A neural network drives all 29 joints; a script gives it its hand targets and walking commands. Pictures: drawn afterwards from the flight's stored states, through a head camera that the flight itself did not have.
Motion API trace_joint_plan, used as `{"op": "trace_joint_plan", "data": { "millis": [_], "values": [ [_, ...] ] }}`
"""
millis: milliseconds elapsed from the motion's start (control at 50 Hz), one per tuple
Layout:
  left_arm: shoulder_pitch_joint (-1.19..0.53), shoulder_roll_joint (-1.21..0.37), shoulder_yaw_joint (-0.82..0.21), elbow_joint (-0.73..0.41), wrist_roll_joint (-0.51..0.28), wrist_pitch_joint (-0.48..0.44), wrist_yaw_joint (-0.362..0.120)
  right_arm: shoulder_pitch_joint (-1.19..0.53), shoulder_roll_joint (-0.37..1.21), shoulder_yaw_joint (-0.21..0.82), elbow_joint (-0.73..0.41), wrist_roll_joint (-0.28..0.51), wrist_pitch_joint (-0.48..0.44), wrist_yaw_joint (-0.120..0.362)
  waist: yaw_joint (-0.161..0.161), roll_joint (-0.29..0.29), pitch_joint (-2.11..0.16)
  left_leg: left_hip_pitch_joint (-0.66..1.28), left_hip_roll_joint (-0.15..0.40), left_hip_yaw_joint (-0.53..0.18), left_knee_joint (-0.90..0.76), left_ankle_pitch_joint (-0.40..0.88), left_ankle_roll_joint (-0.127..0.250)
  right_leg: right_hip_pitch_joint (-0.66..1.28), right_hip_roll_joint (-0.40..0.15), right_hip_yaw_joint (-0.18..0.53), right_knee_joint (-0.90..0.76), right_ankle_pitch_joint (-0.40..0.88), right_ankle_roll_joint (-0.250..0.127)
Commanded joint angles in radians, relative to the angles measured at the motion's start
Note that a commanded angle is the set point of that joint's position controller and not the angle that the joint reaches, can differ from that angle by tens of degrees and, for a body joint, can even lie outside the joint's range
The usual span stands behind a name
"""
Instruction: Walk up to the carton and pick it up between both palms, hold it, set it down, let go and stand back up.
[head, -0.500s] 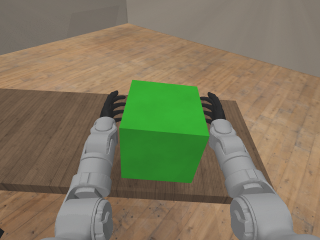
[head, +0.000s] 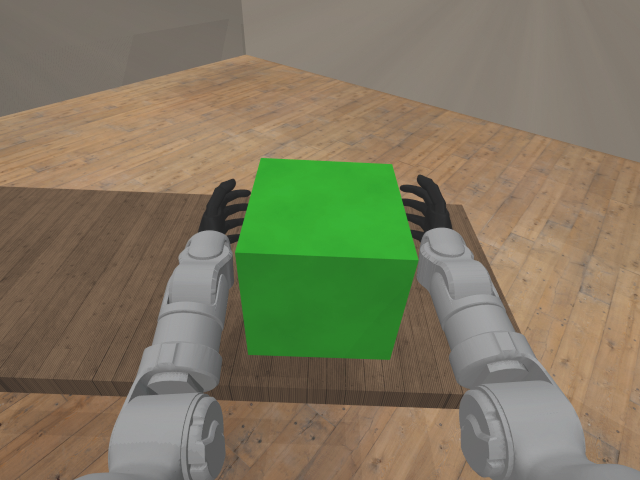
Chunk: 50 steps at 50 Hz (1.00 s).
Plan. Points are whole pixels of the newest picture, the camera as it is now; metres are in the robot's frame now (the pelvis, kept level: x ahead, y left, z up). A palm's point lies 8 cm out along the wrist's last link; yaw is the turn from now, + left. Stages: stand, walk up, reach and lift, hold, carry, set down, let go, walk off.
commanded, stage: reach and lift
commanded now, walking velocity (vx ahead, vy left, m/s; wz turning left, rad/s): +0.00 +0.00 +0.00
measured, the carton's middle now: (323, 255) +0.40 +0.03 +0.11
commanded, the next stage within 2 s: hold in 0.20 s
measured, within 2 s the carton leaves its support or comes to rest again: neither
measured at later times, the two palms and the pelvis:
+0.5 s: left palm (211, 225) +0.37 +0.17 +0.18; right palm (437, 225) +0.38 -0.11 +0.18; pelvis +0.00 +0.00 +0.00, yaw +0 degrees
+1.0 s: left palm (206, 225) +0.36 +0.17 +0.19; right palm (440, 224) +0.37 -0.11 +0.19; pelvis -0.01 +0.00 +0.00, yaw +0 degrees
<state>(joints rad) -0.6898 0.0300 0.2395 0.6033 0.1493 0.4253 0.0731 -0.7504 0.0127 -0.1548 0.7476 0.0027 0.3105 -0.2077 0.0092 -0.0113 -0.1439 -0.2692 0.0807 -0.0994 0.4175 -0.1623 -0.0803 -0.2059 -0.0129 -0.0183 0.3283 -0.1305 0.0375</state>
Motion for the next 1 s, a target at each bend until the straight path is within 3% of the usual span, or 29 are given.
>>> {"op": "trace_joint_plan", "data": {
  "millis": [0, 180, 320, 400, 520, 680, 840, 980],
  "values": [
    [-0.903, -0.754, -0.456, -0.287, -0.156, -0.054, -0.162, -0.881, 0.716, 0.364, -0.304, 0.183, -0.087, 0.096, -0.135, 0.000, -0.387, 0.195, -0.160, 0.094, -0.093, 0.124, 0.029, 0.258, 0.080, -0.036, -0.048, 0.140, 0.037],
    [-0.943, -0.761, -0.464, -0.294, -0.165, -0.046, -0.149, -0.917, 0.722, 0.354, -0.301, 0.179, -0.084, 0.109, -0.133, 0.011, -0.407, 0.206, -0.155, 0.095, -0.097, 0.094, 0.031, 0.221, 0.082, -0.041, -0.052, 0.088, 0.028],
    [-0.889, -0.781, -0.509, -0.389, -0.178, -0.021, -0.144, -0.885, 0.718, 0.424, -0.394, 0.239, -0.071, 0.093, -0.141, 0.019, -0.475, 0.241, -0.161, 0.086, -0.064, 0.221, 0.023, 0.287, 0.092, -0.037, -0.033, 0.230, 0.030],
    [-0.841, -0.774, -0.513, -0.407, -0.167, 0.012, -0.151, -0.856, 0.697, 0.444, -0.421, 0.253, -0.044, 0.080, -0.150, 0.013, -0.450, 0.238, -0.165, 0.082, -0.064, 0.227, 0.024, 0.306, 0.094, -0.034, -0.032, 0.250, 0.034],
    [-0.816, -0.764, -0.483, -0.411, -0.140, 0.060, -0.164, -0.847, 0.679, 0.439, -0.410, 0.264, -0.005, 0.072, -0.151, 0.008, -0.385, 0.228, -0.162, 0.082, -0.081, 0.181, 0.029, 0.289, 0.093, -0.033, -0.043, 0.188, 0.032],
    [-0.821, -0.769, -0.504, -0.466, -0.151, 0.094, -0.169, -0.874, 0.685, 0.467, -0.481, 0.297, 0.024, 0.062, -0.152, 0.016, -0.415, 0.237, -0.162, 0.077, -0.073, 0.197, 0.027, 0.291, 0.095, -0.030, -0.041, 0.202, 0.031],
    [-0.836, -0.754, -0.453, -0.405, -0.116, 0.117, -0.180, -0.898, 0.676, 0.414, -0.408, 0.269, 0.041, 0.076, -0.141, 0.012, -0.325, 0.193, -0.155, 0.086, -0.111, 0.051, 0.039, 0.231, 0.087, -0.033, -0.060, 0.046, 0.022],
    [-0.870, -0.762, -0.477, -0.435, -0.136, 0.107, -0.167, -0.918, 0.690, 0.427, -0.422, 0.270, 0.035, 0.085, -0.137, 0.023, -0.384, 0.207, -0.152, 0.085, -0.100, 0.080, 0.035, 0.228, 0.090, -0.034, -0.052, 0.066, 0.018]
  ]
}}
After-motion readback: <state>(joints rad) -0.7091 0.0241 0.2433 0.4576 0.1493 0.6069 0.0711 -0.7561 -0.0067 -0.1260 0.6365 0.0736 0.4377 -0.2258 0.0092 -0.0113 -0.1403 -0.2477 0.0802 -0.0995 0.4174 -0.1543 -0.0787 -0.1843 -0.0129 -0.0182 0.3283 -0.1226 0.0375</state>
